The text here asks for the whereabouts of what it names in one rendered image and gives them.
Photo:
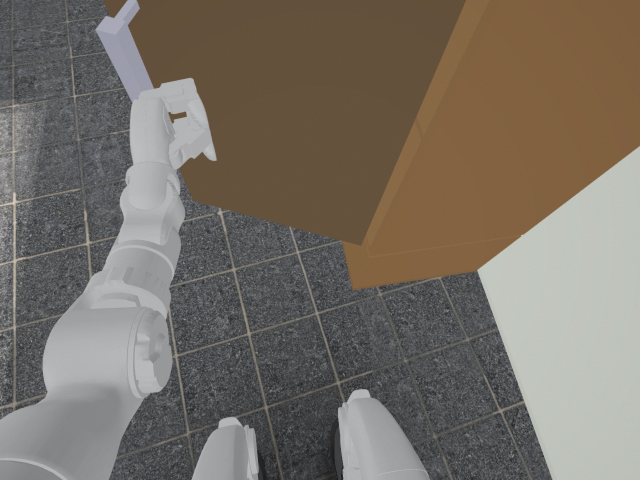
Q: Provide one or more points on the robot left hand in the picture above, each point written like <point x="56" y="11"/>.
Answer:
<point x="152" y="132"/>

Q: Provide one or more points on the robot left upper arm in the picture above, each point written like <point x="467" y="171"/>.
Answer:
<point x="100" y="365"/>

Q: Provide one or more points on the robot thigh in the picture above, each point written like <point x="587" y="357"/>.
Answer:
<point x="383" y="450"/>
<point x="230" y="453"/>

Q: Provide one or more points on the robot left forearm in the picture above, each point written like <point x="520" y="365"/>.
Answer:
<point x="142" y="262"/>

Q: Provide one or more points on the right robot thigh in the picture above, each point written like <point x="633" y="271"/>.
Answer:
<point x="383" y="450"/>

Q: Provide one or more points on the handle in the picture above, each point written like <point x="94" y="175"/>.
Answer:
<point x="119" y="44"/>

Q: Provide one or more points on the left robot thigh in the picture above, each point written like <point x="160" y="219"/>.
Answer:
<point x="230" y="453"/>

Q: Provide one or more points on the cupboard door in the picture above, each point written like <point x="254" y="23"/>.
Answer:
<point x="309" y="102"/>

